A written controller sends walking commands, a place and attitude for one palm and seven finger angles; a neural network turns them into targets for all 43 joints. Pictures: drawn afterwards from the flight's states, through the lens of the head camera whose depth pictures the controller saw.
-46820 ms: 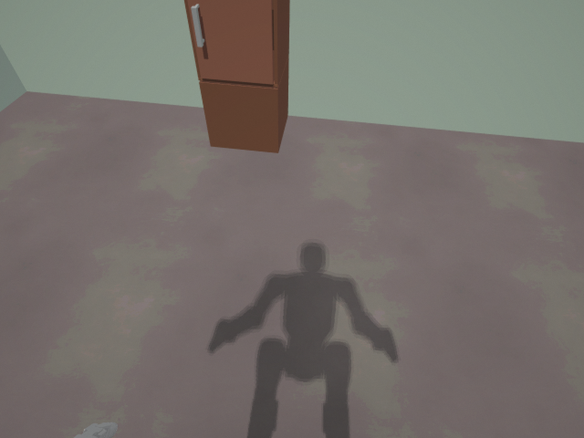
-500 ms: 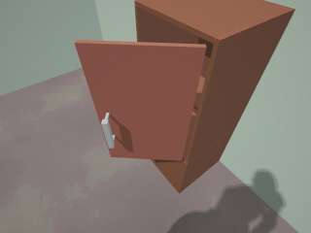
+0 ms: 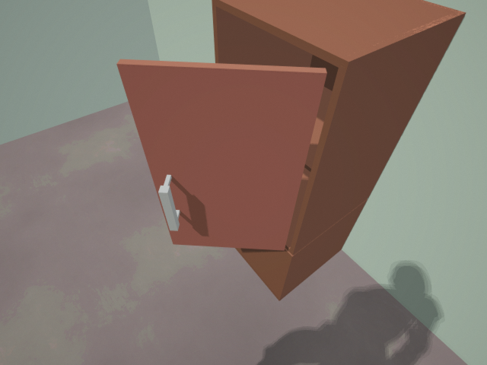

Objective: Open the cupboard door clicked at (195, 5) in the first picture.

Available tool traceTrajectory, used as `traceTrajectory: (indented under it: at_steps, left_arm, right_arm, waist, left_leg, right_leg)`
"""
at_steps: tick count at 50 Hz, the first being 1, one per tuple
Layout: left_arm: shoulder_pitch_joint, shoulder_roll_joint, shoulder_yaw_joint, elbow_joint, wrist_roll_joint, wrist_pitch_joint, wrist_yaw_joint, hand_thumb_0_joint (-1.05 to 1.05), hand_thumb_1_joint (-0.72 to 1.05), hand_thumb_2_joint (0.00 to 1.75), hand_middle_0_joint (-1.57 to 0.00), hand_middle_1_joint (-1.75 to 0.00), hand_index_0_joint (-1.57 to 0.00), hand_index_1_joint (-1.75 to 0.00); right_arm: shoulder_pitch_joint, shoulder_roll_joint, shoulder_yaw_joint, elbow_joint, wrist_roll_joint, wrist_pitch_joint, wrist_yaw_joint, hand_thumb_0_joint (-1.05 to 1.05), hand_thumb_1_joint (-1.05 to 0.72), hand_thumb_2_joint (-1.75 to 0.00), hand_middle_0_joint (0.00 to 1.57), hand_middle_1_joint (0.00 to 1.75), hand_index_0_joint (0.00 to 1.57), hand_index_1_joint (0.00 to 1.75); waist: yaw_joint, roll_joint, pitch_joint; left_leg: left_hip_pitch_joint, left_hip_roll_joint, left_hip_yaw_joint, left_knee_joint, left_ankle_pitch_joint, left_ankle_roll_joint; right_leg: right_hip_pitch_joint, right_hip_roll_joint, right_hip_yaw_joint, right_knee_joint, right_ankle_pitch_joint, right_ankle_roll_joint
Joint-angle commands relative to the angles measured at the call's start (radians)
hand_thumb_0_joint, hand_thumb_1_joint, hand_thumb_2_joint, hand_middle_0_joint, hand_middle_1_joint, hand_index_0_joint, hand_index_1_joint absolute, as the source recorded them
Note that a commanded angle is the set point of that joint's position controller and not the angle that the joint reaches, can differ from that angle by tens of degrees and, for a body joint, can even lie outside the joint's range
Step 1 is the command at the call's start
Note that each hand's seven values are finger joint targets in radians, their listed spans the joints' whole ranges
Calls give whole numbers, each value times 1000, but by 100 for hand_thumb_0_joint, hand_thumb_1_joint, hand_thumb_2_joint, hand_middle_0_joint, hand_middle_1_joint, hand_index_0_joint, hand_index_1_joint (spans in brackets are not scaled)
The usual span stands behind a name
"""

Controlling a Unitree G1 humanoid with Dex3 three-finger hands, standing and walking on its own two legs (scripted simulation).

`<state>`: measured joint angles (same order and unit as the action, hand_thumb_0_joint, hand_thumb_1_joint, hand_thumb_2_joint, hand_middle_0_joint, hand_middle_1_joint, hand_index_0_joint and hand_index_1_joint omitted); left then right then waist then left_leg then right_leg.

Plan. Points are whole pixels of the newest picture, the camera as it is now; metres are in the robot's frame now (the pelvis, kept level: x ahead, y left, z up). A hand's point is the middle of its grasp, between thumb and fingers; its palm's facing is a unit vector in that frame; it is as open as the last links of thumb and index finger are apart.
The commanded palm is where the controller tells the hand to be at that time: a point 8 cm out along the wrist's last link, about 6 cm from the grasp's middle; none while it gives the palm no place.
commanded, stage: look again from close up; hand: left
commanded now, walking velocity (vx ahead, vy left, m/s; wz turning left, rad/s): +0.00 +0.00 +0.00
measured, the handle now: (171, 203) +0.49 +0.21 -0.11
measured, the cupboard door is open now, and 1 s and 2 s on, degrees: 49 49 49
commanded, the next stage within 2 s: shuffle to correct the standing spot in 0.12 s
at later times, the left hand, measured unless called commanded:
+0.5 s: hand out of the picture +0.01 +0.19 -0.18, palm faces +0.01 -0.98 -0.22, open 7.4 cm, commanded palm none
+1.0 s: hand out of the picture +0.00 +0.21 -0.18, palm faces +0.01 -0.97 -0.22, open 7.4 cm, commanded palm none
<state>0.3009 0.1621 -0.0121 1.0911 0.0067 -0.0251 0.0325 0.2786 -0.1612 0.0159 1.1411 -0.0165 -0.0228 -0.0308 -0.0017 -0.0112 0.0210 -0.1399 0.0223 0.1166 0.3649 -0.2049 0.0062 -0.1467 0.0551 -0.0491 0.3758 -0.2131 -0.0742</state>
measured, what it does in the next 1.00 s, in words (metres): stands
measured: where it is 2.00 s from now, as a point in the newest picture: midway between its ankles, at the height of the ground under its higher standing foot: outside the picture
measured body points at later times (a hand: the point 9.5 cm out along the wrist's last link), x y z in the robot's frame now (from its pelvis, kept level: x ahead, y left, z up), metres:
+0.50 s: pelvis -0.01 +0.01 +0.00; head +0.01 +0.01 +0.44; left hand +0.01 +0.24 -0.16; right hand +0.01 -0.22 -0.16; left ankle +0.00 +0.11 -0.74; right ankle +0.00 -0.07 -0.74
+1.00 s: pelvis -0.03 +0.03 -0.01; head -0.03 +0.02 +0.44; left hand +0.00 +0.26 -0.16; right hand -0.01 -0.20 -0.17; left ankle +0.00 +0.11 -0.75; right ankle +0.00 -0.07 -0.75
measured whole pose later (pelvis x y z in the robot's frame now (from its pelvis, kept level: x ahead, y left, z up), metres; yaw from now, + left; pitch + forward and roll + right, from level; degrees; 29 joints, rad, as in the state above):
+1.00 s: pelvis -0.03 +0.03 -0.01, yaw +1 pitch -2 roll +0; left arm 0.28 0.17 -0.02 1.05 0.01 -0.01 0.04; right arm 0.29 -0.19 0.01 1.05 -0.02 0.00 -0.01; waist -0.03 0.02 0.01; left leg -0.22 -0.01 0.11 0.47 -0.23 0.05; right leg -0.22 0.01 -0.06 0.49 -0.24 -0.04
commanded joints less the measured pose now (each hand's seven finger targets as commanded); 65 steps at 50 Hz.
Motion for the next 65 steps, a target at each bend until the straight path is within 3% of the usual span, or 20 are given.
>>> traceTrajectory:
  at_steps: [1,11,13,15,20,23,29,37,38,39,40,41,42,44,47,52,65]
  left_arm:
    - [54,119,21,-27,3,-17,9,0,90,90,-20,-30,-20,-30]
    - [33,133,19,-31,3,-18,7,0,90,90,-20,-30,-20,-30]
    - [16,156,27,-44,5,-18,7,0,90,90,-20,-30,-20,-30]
    - [41,110,20,-43,6,-7,13,0,90,90,-20,-30,-20,-30]
    - [33,131,41,-79,10,12,16,0,90,90,-20,-30,-20,-30]
    - [27,114,33,-87,9,10,15,0,90,90,-20,-30,-20,-30]
    - [-3,140,29,-78,12,-1,7,0,90,90,-20,-30,-20,-30]
    - [-7,160,33,-60,9,-11,0,0,90,90,-20,-30,-20,-30]
    - [73,101,16,-28,15,-18,41,0,90,90,-20,-30,-20,-30]
    - [77,171,20,-29,9,-34,39,0,90,90,-20,-30,-20,-30]
    - [49,169,23,-59,2,-40,34,0,90,90,-20,-30,-20,-30]
    - [28,149,19,-67,-2,-37,29,0,90,90,-20,-30,-20,-30]
    - [14,138,17,-72,-2,-31,24,0,90,90,-20,-30,-20,-30]
    - [-12,130,13,-77,3,-15,18,0,90,90,-20,-30,-20,-30]
    - [3,126,15,-81,6,-7,12,0,90,90,-20,-30,-20,-30]
    - [25,108,16,-86,6,-4,10,0,90,90,-20,-30,-20,-30]
    - [59,87,8,-59,6,-6,9,0,90,90,-20,-30,-20,-30]
  right_arm:
    - [51,-112,-22,-31,4,-12,-6,0,-90,-90,20,30,20,30]
    - [32,-130,-21,-30,4,-15,-4,0,-90,-90,20,30,20,30]
    - [13,-146,-27,-43,8,-17,-5,0,-90,-90,20,30,20,30]
    - [36,-92,-19,-44,6,-7,-5,0,-90,-90,20,30,20,30]
    - [23,-111,-43,-81,4,18,-6,0,-90,-90,20,30,20,30]
    - [21,-92,-42,-87,4,19,-1,0,-90,-90,20,30,20,30]
    - [8,-115,-41,-66,6,6,5,0,-90,-90,20,30,20,30]
    - [15,-147,-40,-48,3,-8,7,0,-90,-90,20,30,20,30]
    - [-48,-131,-36,-107,9,-11,14,0,-90,-90,20,30,20,30]
    - [-43,-116,-24,-136,11,-10,14,0,-90,-90,20,30,20,30]
    - [59,-93,-29,-134,6,-10,11,0,-90,-90,20,30,20,30]
    - [68,-95,-28,-126,4,-9,10,0,-90,-90,20,30,20,30]
    - [61,-93,-27,-126,4,-4,9,0,-90,-90,20,30,20,30]
    - [41,-103,-27,-136,0,4,11,0,-90,-90,20,30,20,30]
    - [43,-126,-29,-146,-4,8,15,0,-90,-90,20,30,20,30]
    - [58,-118,-27,-142,-6,3,16,0,-90,-90,20,30,20,30]
    - [50,-109,-22,-96,2,-12,11,0,-90,-90,20,30,20,30]
  waist:
    - [5,-4,46]
    - [3,13,28]
    - [5,17,32]
    - [6,11,22]
    - [6,13,-2]
    - [-1,-1,-26]
    - [-1,-9,66]
    - [0,8,41]
    - [16,95,28]
    - [-5,71,-16]
    - [-43,33,-140]
    - [-41,24,-172]
    - [-37,2,-129]
    - [-28,17,41]
    - [-20,-17,99]
    - [-14,-9,59]
    - [-3,16,35]
  left_leg:
    - [-10,97,-116,-64,54,22]
    - [6,105,-124,-73,82,23]
    - [4,111,-131,-72,134,27]
    - [2,111,-122,-48,185,19]
    - [-7,115,-111,30,221,18]
    - [-13,105,-112,16,85,19]
    - [-50,101,-141,-67,-72,30]
    - [-31,96,-147,-91,-66,32]
    - [-78,120,-78,112,36,0]
    - [-68,72,-90,118,42,-10]
    - [-44,64,-101,92,-11,-2]
    - [-29,64,-111,82,27,4]
    - [-30,72,-115,67,19,7]
    - [-81,80,-137,23,-12,17]
    - [-136,80,-169,-21,-105,29]
    - [-136,79,-185,-46,-130,36]
    - [-114,93,-188,-76,-66,42]
  right_leg:
    - [-39,-163,169,-89,127,27]
    - [-32,-163,166,-79,147,21]
    - [-39,-173,168,-61,210,18]
    - [-39,-180,165,-35,269,28]
    - [-72,-188,175,36,303,18]
    - [-91,-181,191,6,169,16]
    - [-137,-155,194,-90,-86,23]
    - [-110,-160,184,-110,-84,19]
    - [-82,-222,166,-48,227,71]
    - [-40,-263,208,-16,499,45]
    - [43,-274,216,26,469,4]
    - [52,-254,193,41,413,-17]
    - [7,-234,181,23,265,-17]
    - [-118,-196,162,-18,18,-10]
    - [-157,-167,158,-32,-153,0]
    - [-137,-159,144,-13,-132,9]
    - [-81,-162,115,3,11,23]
